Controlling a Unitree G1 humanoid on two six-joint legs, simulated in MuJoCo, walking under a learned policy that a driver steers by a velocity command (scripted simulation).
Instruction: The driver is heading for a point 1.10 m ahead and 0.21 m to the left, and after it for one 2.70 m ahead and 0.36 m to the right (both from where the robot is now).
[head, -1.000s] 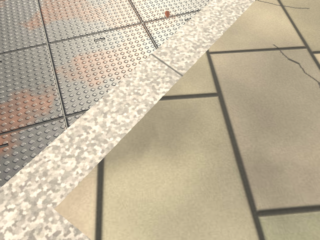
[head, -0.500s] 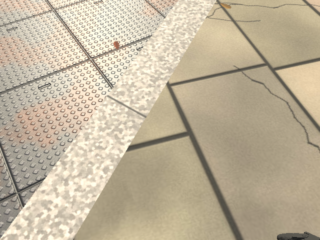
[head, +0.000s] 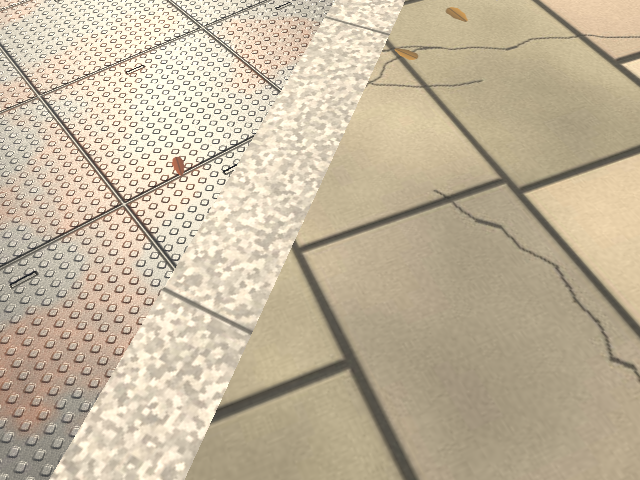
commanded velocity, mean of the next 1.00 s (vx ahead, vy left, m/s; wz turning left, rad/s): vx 0.50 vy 0.00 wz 0.30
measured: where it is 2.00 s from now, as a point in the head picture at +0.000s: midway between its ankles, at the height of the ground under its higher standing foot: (235, 278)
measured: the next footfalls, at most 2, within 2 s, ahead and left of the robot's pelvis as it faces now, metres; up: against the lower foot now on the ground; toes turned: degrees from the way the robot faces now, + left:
left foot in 0.44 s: +0.34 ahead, +0.15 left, +0.00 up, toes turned +20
right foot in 1.02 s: +0.69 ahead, +0.11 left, +0.00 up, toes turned +14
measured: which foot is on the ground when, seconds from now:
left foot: up 0.00-0.42, down 0.44-1.00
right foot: down 0.00-0.46, up 0.48-1.00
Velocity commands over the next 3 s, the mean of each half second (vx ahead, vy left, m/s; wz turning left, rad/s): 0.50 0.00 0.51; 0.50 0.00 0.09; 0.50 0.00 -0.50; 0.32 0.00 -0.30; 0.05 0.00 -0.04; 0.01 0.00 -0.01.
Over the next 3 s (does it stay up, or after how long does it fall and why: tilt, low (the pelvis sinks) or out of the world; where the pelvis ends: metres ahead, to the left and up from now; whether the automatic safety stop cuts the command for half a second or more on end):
stays up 1.03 0.21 0.01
